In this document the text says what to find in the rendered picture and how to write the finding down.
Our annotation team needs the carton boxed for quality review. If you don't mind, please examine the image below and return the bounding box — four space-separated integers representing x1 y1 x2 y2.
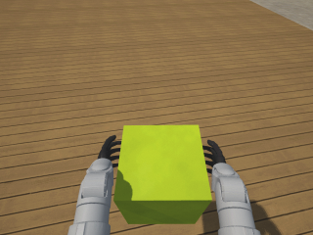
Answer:
113 124 212 224

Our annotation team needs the robot left hand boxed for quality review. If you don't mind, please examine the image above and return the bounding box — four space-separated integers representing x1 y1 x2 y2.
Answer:
98 135 122 167

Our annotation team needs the right robot forearm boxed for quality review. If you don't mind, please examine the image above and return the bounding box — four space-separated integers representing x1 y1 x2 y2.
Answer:
211 163 261 235

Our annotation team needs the left robot forearm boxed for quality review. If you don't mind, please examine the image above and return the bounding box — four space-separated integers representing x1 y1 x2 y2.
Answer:
67 158 113 235

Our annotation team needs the robot right hand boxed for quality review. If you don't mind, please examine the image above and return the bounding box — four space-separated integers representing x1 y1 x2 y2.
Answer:
202 140 226 174

